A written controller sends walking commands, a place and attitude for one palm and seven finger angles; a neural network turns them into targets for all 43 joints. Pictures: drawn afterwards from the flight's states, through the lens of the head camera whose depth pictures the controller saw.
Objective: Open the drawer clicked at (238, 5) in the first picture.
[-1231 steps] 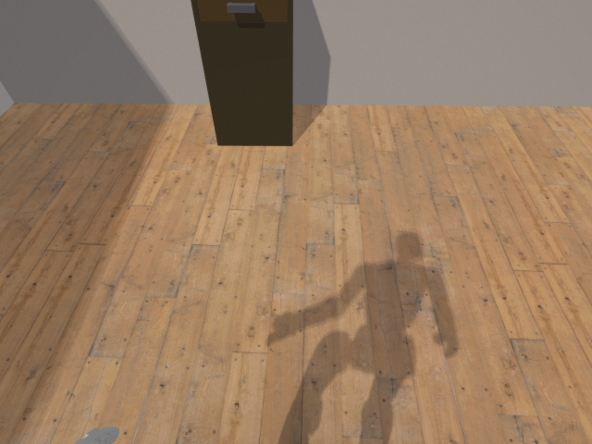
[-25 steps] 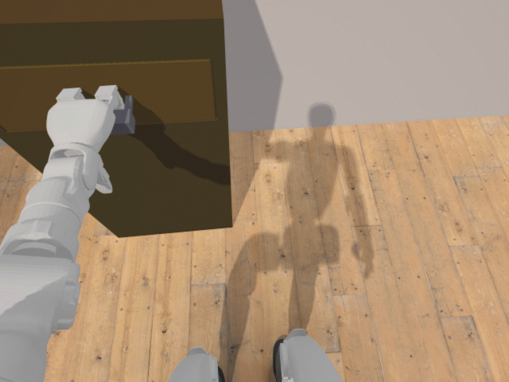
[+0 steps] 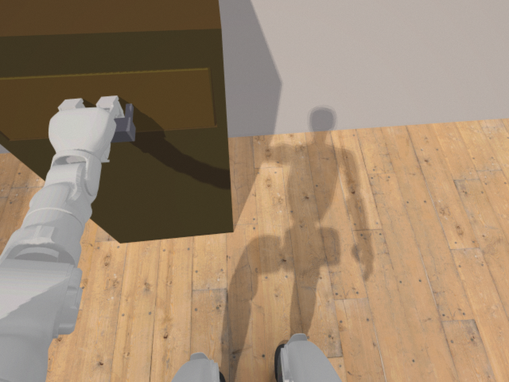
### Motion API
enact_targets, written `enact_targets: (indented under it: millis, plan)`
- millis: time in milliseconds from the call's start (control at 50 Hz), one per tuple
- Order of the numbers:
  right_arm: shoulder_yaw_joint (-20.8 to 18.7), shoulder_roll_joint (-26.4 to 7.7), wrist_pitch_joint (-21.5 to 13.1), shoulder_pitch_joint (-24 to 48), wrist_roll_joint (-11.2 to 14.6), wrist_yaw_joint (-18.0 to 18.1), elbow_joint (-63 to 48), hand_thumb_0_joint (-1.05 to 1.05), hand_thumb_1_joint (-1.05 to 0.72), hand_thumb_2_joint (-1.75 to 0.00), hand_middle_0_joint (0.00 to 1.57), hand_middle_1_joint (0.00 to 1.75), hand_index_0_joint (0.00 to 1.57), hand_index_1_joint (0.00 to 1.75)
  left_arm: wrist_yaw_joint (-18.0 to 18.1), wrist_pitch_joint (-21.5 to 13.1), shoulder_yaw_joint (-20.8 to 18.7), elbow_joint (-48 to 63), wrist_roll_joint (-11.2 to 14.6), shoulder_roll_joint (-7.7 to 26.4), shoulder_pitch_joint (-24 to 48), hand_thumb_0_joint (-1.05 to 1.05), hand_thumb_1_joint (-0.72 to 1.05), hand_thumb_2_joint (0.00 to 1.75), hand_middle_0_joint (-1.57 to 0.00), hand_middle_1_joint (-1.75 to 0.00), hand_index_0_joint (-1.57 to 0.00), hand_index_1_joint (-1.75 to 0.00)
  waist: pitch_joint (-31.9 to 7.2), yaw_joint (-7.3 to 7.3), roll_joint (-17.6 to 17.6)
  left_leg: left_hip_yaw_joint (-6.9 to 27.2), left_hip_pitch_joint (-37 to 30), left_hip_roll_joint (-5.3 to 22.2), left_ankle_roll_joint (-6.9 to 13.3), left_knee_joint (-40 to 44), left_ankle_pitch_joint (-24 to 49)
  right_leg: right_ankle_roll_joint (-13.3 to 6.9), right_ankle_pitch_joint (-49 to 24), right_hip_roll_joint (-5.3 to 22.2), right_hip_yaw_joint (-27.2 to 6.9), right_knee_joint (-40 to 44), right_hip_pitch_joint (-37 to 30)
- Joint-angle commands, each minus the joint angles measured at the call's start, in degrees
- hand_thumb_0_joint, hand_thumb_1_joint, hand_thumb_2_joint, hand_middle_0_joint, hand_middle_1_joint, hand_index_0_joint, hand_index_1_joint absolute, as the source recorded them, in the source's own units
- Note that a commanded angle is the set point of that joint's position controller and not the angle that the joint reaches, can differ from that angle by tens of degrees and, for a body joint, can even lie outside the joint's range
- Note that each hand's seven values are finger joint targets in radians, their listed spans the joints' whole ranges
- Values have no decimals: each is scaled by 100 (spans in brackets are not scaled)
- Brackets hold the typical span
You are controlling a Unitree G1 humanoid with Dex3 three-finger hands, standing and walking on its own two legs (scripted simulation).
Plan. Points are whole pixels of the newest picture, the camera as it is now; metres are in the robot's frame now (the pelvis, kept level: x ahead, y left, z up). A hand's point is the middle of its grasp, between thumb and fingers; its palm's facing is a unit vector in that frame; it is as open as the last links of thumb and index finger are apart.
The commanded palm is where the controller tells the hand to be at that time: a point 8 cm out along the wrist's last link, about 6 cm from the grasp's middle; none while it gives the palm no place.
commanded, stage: close the thumb around the handle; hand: left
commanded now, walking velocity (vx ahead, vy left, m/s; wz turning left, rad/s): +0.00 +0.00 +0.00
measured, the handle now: (98, 121) +0.54 +0.23 +0.02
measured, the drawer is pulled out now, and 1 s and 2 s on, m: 0.00 0.08 0.20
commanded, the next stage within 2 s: pull the drawer open in 0.08 s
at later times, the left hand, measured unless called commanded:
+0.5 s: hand (99, 159) +0.48 +0.23 +0.00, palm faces -0.06 -0.05 -1.00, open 6.0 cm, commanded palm +0.44 +0.23 +0.05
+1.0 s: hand (94, 195) +0.41 +0.23 +0.00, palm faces -0.04 -0.04 -1.00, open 6.0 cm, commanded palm +0.38 +0.23 +0.05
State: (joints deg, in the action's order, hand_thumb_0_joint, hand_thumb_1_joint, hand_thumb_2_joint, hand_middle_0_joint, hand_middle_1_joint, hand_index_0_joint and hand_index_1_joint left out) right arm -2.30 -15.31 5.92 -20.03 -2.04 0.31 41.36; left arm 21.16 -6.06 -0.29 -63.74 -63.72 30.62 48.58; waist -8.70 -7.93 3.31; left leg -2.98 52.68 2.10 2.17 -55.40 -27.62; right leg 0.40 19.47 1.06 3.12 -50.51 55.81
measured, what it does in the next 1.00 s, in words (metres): stands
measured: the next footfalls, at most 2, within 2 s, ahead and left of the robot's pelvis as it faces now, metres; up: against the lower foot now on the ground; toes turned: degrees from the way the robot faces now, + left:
none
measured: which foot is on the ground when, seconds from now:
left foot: down 0.00-1.00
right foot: down 0.00-1.00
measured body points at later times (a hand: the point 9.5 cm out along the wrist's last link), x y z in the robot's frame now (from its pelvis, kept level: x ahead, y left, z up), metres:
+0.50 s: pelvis +0.02 +0.00 +0.01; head +0.14 +0.00 +0.45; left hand +0.47 +0.23 +0.05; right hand +0.03 -0.27 -0.12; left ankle -0.03 +0.09 -0.68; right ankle +0.03 -0.13 -0.68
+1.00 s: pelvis +0.03 +0.00 +0.02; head +0.12 -0.01 +0.46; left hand +0.41 +0.23 +0.05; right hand +0.13 -0.26 -0.11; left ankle -0.03 +0.09 -0.68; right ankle +0.03 -0.13 -0.68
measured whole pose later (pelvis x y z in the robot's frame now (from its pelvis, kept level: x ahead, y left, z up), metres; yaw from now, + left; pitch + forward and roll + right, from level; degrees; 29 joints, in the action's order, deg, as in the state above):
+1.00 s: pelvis +0.03 +0.00 +0.02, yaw +0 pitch +19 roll -1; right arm -3.7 -14.1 8.1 -13.2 -1.1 -0.4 37.8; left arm 24.5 -3.2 2.6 -40.1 -63.0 21.8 21.8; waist -8.8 -1.7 3.1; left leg -3.4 38.8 1.6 1.7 -47.4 -27.4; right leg 0.4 20.2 0.9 2.4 -44.7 43.0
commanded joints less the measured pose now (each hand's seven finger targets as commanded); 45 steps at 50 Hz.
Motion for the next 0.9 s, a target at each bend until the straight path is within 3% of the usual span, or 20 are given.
enact_targets:
  millis: [0, 20, 60, 100, 140, 160, 200, 260, 300, 360, 380, 580, 620, 680, 700, 760, 780, 820, 880]
  plan:
    - [-346, -1001, -56, -1017, -35, 84, -167, 0, -90, -90, 20, 30, 20, 30, 154, -29, -432, 1020, 150, 1493, 2088, 0, 90, 90, -40, -135, -40, -135, -2768, 5, 206, 352, -1602, -256, -4, 592, 2690, -211, -1731, -359, -90, 355, -1842]
    - [-349, -1004, -53, -988, -31, 88, -164, 0, -90, -90, 20, 30, 20, 30, 152, -14, -392, 1025, 163, 1443, 2106, 0, 90, 90, -40, -135, -40, -135, -2634, -35, 209, 352, -1590, -245, -10, 607, 2669, -205, -1714, -358, -90, 386, -1786]
    - [-377, -979, -65, -1008, -32, 73, -158, 0, -90, -90, 20, 30, 20, 30, 154, -53, -349, 1181, 176, 1315, 2169, 0, 90, 90, -40, -135, -40, -135, -2811, -15, 244, 382, -1778, -231, -20, 601, 2857, -215, -1766, -361, -75, 376, -1795]
    - [-381, -972, -67, -1004, -27, 64, -132, 0, -90, -90, 20, 30, 20, 30, 172, -39, -255, 1147, 171, 1197, 2137, 0, 90, 90, -40, -135, -40, -135, -2689, -52, 292, 381, -1812, -218, -29, 618, 2863, -211, -1749, -371, -56, 401, -1711]
    - [-378, -998, -62, -1012, -29, 62, -121, 0, -90, -90, 20, 30, 20, 30, 175, -34, -372, 1078, 178, 1312, 2001, 0, 90, 90, -40, -135, -40, -135, -2626, -3, 128, 390, -1711, -224, -22, 646, 2795, -209, -1732, -365, -59, 413, -1799]
    - [-382, -985, -58, -981, -35, 67, -107, 0, -90, -90, 20, 30, 20, 30, 178, -52, -312, 1145, 172, 1252, 2124, 0, 90, 90, -40, -135, -40, -135, -2690, -48, 207, 378, -1778, -220, -22, 619, 2872, -214, -1798, -368, -79, 412, -1759]
    - [-399, -962, -61, -998, -45, 40, -125, 0, -90, -90, 20, 30, 20, 30, 179, -67, -301, 1223, 181, 1141, 1848, 0, 90, 90, -40, -135, -40, -135, -2729, 64, 361, 361, -1907, -213, -45, 655, 3066, -227, -1898, -367, -55, 409, -1843]
    - [-419, -938, -18, -924, -51, 25, -190, 0, -90, -90, 20, 30, 20, 30, 158, -120, -453, 1435, 244, 1146, 1298, 0, 90, 90, -40, -135, -40, -135, -2983, 217, 196, 334, -2016, -197, -41, 681, 3412, -223, -2234, -361, -80, 404, -2175]
    - [-426, -909, -1, -843, -22, -4, -219, 0, -90, -90, 20, 30, 20, 30, 150, -97, -341, 1387, 289, 918, 867, 0, 90, 90, -40, -135, -40, -135, -2608, 268, 152, 273, -1933, -187, -42, 761, 3342, -221, -2223, -363, -59, 483, -2204]
    - [-441, -905, 35, -759, -14, -13, -262, 0, -90, -90, 20, 30, 20, 30, 180, -125, -435, 1671, 287, 977, 653, 0, 90, 90, -40, -135, -40, -135, -2728, 348, 78, 234, -1982, -183, -22, 807, 3474, -229, -2417, -348, -95, 504, -2419]
    - [-437, -910, 55, -750, -11, -12, -269, 0, -90, -90, 20, 30, 20, 30, 196, -86, -480, 1570, 260, 1006, 394, 0, 90, 90, -40, -135, -40, -135, -2577, 386, 5, 245, -1933, -179, -28, 848, 3497, -223, -2423, -345, -82, 503, -2432]
    - [-481, -814, 136, -387, 13, -69, -493, 0, -90, -90, 20, 30, 20, 30, 390, 64, -518, 2552, 231, 700, -727, 0, 90, 90, -40, -135, -40, -135, -2537, 620, 33, 206, -2251, -125, -42, 1006, 4242, -239, -2968, -287, -120, 565, -2822]
    - [-484, -797, 133, -302, 44, -71, -555, 0, -90, -90, 20, 30, 20, 30, 417, 134, -329, 2686, 240, 432, -821, 0, 90, 90, -40, -135, -40, -135, -2364, 554, -57, 207, -2330, -118, -57, 1041, 4154, -232, -2860, -305, -72, 625, -2747]
    - [-488, -782, 123, -218, 38, -61, -590, 0, -90, -90, 20, 30, 20, 30, 478, 195, -362, 2918, 212, 419, -923, 0, 90, 90, -40, -135, -40, -135, -2382, 568, -17, 236, -2486, -111, -65, 1043, 4266, -231, -2834, -302, -67, 627, -2731]
    - [-486, -772, 124, -186, 46, -68, -610, 0, -90, -90, 20, 30, 20, 30, 489, 236, -271, 2904, 226, 273, -1051, 0, 90, 90, -40, -135, -40, -135, -2302, 554, -35, 229, -2515, -115, -74, 1058, 4191, -230, -2758, -310, -41, 656, -2693]
    - [-464, -781, 112, -69, 48, -38, -649, 0, -90, -90, 20, 30, 20, 30, 502, 292, -346, 3103, 214, 365, -1048, 0, 90, 90, -40, -135, -40, -135, -2292, 591, -89, 246, -2501, -130, -79, 1098, 4151, -246, -2745, -300, -35, 648, -2790]
    - [-468, -754, 112, -50, 44, -42, -683, 0, -90, -90, 20, 30, 20, 30, 521, 307, -293, 3173, 204, 281, -1138, 0, 90, 90, -40, -135, -40, -135, -2302, 591, 37, 228, -2596, -136, -83, 1088, 4170, -239, -2762, -299, -41, 664, -2768]
    - [-449, -747, 110, 22, 59, -29, -698, 0, -90, -90, 20, 30, 20, 30, 522, 353, -212, 3151, 215, 173, -1201, 0, 90, 90, -40, -135, -40, -135, -2102, 561, -91, 218, -2538, -146, -90, 1114, 3977, -239, -2667, -308, -20, 705, -2728]
    - [-418, -746, 109, 112, 61, 8, -710, 0, -90, -90, 20, 30, 20, 30, 510, 386, -389, 3096, 212, 358, -1432, 0, 90, 90, -40, -135, -40, -135, -2075, 653, -192, 184, -2377, -197, -75, 1161, 3740, -246, -2700, -290, -47, 688, -2908]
